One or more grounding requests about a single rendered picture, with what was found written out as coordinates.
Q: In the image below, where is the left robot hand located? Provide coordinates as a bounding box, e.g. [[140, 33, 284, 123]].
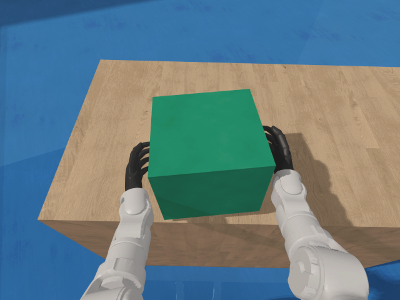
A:
[[125, 142, 150, 191]]

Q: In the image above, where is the left robot forearm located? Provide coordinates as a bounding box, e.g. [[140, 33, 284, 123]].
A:
[[81, 188, 154, 298]]

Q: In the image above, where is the right robot forearm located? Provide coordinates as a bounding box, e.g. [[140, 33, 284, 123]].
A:
[[271, 169, 369, 298]]

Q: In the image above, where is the left robot upper arm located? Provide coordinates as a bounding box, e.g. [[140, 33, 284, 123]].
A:
[[80, 286, 144, 300]]

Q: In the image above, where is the pedestal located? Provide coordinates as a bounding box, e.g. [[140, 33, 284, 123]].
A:
[[37, 59, 400, 268]]

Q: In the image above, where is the right robot hand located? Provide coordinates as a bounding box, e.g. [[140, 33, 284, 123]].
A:
[[263, 126, 294, 174]]

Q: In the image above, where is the right robot upper arm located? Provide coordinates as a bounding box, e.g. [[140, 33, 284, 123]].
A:
[[287, 245, 368, 300]]

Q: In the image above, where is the carton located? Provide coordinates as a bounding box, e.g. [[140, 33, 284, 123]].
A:
[[147, 89, 276, 220]]

